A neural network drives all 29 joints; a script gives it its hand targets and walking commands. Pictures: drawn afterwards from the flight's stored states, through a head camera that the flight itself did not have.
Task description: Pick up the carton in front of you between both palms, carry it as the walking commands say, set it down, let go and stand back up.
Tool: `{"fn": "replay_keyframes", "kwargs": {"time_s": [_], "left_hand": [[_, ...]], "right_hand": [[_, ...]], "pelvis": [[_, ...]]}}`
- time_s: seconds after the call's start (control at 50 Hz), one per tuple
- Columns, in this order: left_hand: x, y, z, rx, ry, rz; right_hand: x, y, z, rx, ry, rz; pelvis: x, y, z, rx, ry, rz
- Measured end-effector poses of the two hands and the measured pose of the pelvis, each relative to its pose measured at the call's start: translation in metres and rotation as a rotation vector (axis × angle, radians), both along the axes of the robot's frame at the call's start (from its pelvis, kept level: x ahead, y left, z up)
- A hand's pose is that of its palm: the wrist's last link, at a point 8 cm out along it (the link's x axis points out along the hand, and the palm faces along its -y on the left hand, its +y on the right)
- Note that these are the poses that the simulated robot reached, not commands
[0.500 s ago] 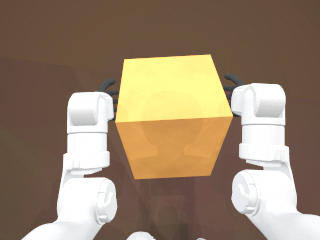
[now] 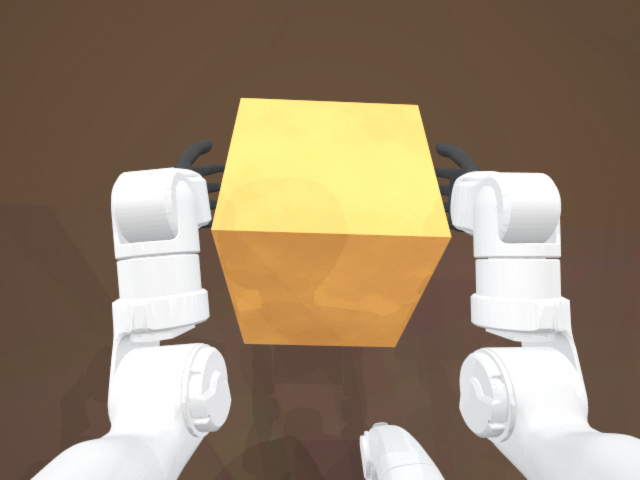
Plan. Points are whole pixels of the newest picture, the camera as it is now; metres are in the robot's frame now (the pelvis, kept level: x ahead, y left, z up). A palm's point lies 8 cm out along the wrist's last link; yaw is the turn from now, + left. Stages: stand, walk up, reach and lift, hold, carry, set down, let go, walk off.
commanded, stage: carry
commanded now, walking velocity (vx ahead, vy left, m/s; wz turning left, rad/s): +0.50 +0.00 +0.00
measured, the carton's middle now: (324, 233) +0.40 -0.02 +0.08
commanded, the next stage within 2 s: none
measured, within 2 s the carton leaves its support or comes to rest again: neither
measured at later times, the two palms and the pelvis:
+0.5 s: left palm (182, 30) +0.68 +0.15 +0.21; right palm (385, 11) +0.71 -0.15 +0.21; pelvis +0.31 -0.03 +0.04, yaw +1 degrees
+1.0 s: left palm out of the picture +1.02 +0.13 +0.25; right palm out of the picture +1.01 -0.17 +0.24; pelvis +0.63 -0.02 +0.06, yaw +0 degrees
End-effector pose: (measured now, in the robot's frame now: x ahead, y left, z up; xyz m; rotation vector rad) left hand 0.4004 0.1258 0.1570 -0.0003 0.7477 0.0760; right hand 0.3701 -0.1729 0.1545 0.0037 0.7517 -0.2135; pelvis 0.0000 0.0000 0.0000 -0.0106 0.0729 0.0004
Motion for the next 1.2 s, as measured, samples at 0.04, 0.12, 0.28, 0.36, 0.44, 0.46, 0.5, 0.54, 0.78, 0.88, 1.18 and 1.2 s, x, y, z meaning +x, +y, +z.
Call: {"fn": "replay_keyframes", "kwargs": {"time_s": [0.04, 0.12, 0.28, 0.36, 0.44, 0.46, 0.5, 0.54, 0.78, 0.88, 1.18, 1.2], "left_hand": [[0.024, -0.002, 0.009, -0.007, -0.030, 0.006], [0.076, -0.004, 0.025, -0.004, -0.072, 0.030], [0.158, 0.003, 0.018, 0.059, 0.000, 0.107], [0.190, 0.013, 0.018, 0.061, 0.026, 0.139], [0.237, 0.020, 0.036, 0.048, -0.029, 0.157], [0.251, 0.021, 0.041, 0.043, -0.045, 0.158], [0.280, 0.023, 0.050, 0.034, -0.070, 0.153], [0.311, 0.026, 0.056, 0.027, -0.082, 0.140], [0.478, 0.012, 0.053, 0.007, 0.020, 0.001], [0.538, 0.007, 0.074, -0.007, -0.047, 0.013], [0.692, 0.020, 0.077, 0.059, 0.021, 0.135], [0.702, 0.022, 0.081, 0.056, 0.011, 0.142]], "right_hand": [[0.026, -0.002, 0.010, 0.004, -0.031, -0.001], [0.085, -0.005, 0.025, 0.017, -0.073, 0.015], [0.206, 0.001, 0.019, 0.043, -0.002, 0.116], [0.253, 0.013, 0.023, 0.051, 0.024, 0.147], [0.301, 0.020, 0.040, 0.060, -0.030, 0.147], [0.314, 0.021, 0.045, 0.060, -0.046, 0.144], [0.339, 0.023, 0.055, 0.057, -0.071, 0.134], [0.366, 0.026, 0.062, 0.051, -0.083, 0.122], [0.480, 0.011, 0.053, -0.006, 0.020, 0.012], [0.543, 0.007, 0.076, 0.001, -0.048, 0.003], [0.754, 0.022, 0.082, 0.060, 0.018, 0.158], [0.766, 0.024, 0.086, 0.063, 0.009, 0.161]], "pelvis": [[0.023, -0.003, 0.003, 0.002, 0.004, -0.001], [0.079, -0.013, 0.004, 0.003, 0.014, 0.001], [0.186, -0.038, 0.010, -0.006, -0.003, 0.013], [0.225, -0.041, 0.025, 0.010, 0.001, 0.015], [0.269, -0.038, 0.033, 0.012, 0.007, 0.016], [0.282, -0.036, 0.034, 0.012, 0.009, 0.015], [0.309, -0.031, 0.035, 0.010, 0.013, 0.013], [0.339, -0.024, 0.034, 0.012, 0.016, 0.011], [0.482, 0.008, 0.054, 0.002, -0.003, 0.001], [0.539, 0.003, 0.062, 0.004, 0.008, 0.000], [0.728, -0.033, 0.083, 0.007, 0.000, 0.016], [0.738, -0.033, 0.086, 0.010, 0.002, 0.017]]}}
